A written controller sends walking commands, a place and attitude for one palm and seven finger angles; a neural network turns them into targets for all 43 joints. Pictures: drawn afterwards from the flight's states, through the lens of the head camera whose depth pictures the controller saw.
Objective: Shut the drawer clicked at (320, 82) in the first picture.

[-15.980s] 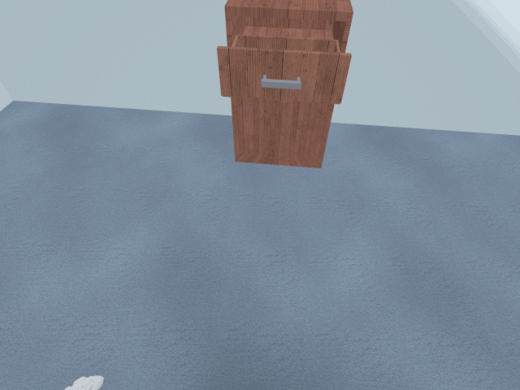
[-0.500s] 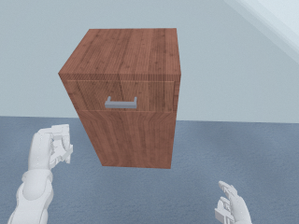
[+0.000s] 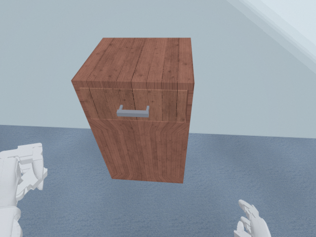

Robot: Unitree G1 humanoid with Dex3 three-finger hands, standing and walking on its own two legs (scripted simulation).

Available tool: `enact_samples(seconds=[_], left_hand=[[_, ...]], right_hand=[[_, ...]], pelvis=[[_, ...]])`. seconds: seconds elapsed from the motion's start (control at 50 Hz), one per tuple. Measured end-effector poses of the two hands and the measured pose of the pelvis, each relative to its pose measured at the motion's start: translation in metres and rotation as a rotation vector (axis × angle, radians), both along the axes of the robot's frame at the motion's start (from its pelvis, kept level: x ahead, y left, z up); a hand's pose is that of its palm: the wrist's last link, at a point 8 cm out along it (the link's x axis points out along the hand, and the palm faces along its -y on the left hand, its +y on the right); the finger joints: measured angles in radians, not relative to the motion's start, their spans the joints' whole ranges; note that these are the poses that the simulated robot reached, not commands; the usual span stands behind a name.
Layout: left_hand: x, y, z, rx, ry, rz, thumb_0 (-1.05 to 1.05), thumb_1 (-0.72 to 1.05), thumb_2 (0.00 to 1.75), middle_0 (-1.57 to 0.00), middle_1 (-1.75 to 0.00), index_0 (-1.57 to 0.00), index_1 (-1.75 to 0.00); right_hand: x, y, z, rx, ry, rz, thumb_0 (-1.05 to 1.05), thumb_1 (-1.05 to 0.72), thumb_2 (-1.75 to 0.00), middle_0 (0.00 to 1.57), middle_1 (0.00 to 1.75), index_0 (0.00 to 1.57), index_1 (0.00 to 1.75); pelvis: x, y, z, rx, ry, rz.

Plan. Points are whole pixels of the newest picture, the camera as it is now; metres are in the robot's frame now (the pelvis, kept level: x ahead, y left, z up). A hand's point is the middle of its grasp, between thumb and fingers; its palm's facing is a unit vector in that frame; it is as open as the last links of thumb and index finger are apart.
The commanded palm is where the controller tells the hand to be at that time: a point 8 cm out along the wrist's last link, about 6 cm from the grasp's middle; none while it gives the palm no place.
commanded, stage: step back with the hand held close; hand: left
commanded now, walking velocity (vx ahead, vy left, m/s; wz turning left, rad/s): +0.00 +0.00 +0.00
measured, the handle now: (133, 110) +0.62 +0.20 -0.08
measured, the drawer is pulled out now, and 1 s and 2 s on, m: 0.00 0.00 0.00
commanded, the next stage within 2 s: stop stepping back and stand still in 1.58 s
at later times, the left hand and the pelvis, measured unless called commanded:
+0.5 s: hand (34, 179) +0.16 +0.26 +0.16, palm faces +0.32 -0.78 -0.54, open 3.2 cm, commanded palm +0.10 +0.30 +0.17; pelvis -0.03 +0.02 +0.00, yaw -1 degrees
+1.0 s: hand (14, 216) +0.10 +0.25 +0.16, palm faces +0.41 -0.74 -0.54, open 3.2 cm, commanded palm +0.03 +0.29 +0.17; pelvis -0.09 +0.00 -0.02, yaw +1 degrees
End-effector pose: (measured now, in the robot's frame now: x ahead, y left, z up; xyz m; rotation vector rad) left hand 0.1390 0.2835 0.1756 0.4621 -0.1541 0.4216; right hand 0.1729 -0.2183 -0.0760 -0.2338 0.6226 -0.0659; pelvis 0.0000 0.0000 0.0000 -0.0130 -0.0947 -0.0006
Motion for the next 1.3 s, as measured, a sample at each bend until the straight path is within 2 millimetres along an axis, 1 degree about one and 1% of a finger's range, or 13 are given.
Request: enact_samples(seconds=[0.1, 0.2, 0.28, 0.36, 0.44, 0.52, 0.68, 0.8, 0.9, 1.02, 1.12, 1.22, 1.3], left_hand=[[0.001, -0.003, -0.001, -0.005, -0.005, -0.022, 0.02, 0.89, 0.90, -1.41, -1.60, -1.40, -1.60], [0.005, 0.004, 0.011, 0.072, -0.047, -0.045, 0.02, 0.89, 0.90, -1.41, -1.60, -1.40, -1.60], [0.009, 0.004, 0.006, 0.093, -0.003, -0.086, 0.01, 0.89, 0.90, -1.41, -1.60, -1.40, -1.60], [0.006, 0.004, 0.001, 0.111, 0.046, -0.126, 0.01, 0.89, 0.89, -1.40, -1.60, -1.40, -1.60], [-0.003, 0.008, 0.002, 0.140, 0.054, -0.131, 0.01, 0.89, 0.89, -1.40, -1.60, -1.40, -1.60], [-0.016, 0.011, 0.007, 0.158, 0.025, -0.116, 0.02, 0.89, 0.89, -1.40, -1.60, -1.40, -1.60], [-0.043, 0.004, 0.006, 0.151, -0.031, -0.091, 0.01, 0.89, 0.89, -1.41, -1.60, -1.40, -1.60], [-0.058, 0.001, 0.004, 0.142, -0.063, -0.109, 0.01, 0.89, 0.89, -1.41, -1.60, -1.40, -1.60], [-0.068, 0.003, 0.005, 0.184, -0.074, -0.105, 0.01, 0.89, 0.89, -1.41, -1.60, -1.40, -1.60], [-0.083, 0.000, 0.006, 0.215, -0.089, -0.079, 0.01, 0.89, 0.89, -1.41, -1.60, -1.40, -1.60], [-0.091, -0.006, 0.006, 0.174, -0.116, -0.116, 0.01, 0.89, 0.89, -1.41, -1.60, -1.40, -1.60], [-0.102, 0.001, 0.006, 0.207, -0.115, -0.137, 0.01, 0.89, 0.89, -1.41, -1.60, -1.40, -1.60], [-0.117, 0.008, 0.011, 0.252, -0.115, -0.094, 0.01, 0.88, 0.89, -1.41, -1.60, -1.40, -1.60]], right_hand=[[-0.006, 0.000, 0.003, -0.001, -0.014, -0.009, 0.01, -0.90, -0.90, 0.20, 0.30, 0.21, 0.30], [-0.014, -0.002, 0.004, -0.004, 0.011, -0.034, 0.01, -0.90, -0.90, 0.20, 0.30, 0.21, 0.30], [-0.025, -0.008, 0.002, -0.014, 0.051, -0.084, 0.01, -0.90, -0.90, 0.20, 0.30, 0.21, 0.30], [-0.038, -0.012, -0.002, -0.025, 0.089, -0.126, 0.01, -0.90, -0.90, 0.20, 0.30, 0.21, 0.30], [-0.048, -0.011, -0.005, -0.027, 0.108, -0.146, 0.01, -0.90, -0.90, 0.20, 0.30, 0.21, 0.30], [-0.055, -0.007, -0.006, -0.020, 0.099, -0.142, 0.01, -0.90, -0.90, 0.20, 0.30, 0.20, 0.30], [-0.065, -0.003, -0.006, 0.001, 0.044, -0.112, 0.01, -0.90, -0.90, 0.20, 0.30, 0.21, 0.30], [-0.086, -0.009, -0.005, -0.027, 0.053, -0.115, 0.01, -0.90, -0.90, 0.20, 0.30, 0.21, 0.30], [-0.105, -0.015, -0.006, -0.040, 0.066, -0.132, 0.01, -0.90, -0.90, 0.20, 0.30, 0.21, 0.30], [-0.115, -0.024, -0.016, -0.039, 0.081, -0.116, 0.01, -0.90, -0.90, 0.20, 0.30, 0.21, 0.30], [-0.124, -0.026, -0.016, -0.055, 0.109, -0.116, 0.01, -0.90, -0.90, 0.20, 0.30, 0.21, 0.30], [-0.136, -0.021, -0.010, -0.060, 0.084, -0.142, 0.01, -0.90, -0.90, 0.20, 0.30, 0.21, 0.30], [-0.140, -0.014, -0.009, -0.038, 0.068, -0.121, 0.01, -0.90, -0.90, 0.20, 0.30, 0.21, 0.30]], pelvis=[[-0.003, 0.000, 0.000, 0.000, -0.008, -0.006], [-0.008, 0.003, 0.001, -0.004, 0.039, -0.014], [-0.014, 0.010, 0.002, 0.004, 0.074, -0.021], [-0.020, 0.016, 0.001, 0.014, 0.092, -0.023], [-0.027, 0.019, -0.001, 0.021, 0.094, -0.022], [-0.037, 0.020, -0.003, 0.027, 0.088, -0.021], [-0.060, 0.014, -0.009, 0.024, 0.079, -0.016], [-0.076, 0.013, -0.010, 0.012, 0.090, -0.013], [-0.084, 0.010, -0.012, 0.016, 0.085, 0.019], [-0.094, 0.002, -0.018, 0.016, 0.079, 0.023], [-0.108, 0.004, -0.017, 0.013, 0.091, 0.024], [-0.121, 0.009, -0.018, -0.009, 0.092, 0.033], [-0.124, 0.002, -0.017, -0.028, 0.124, 0.072]])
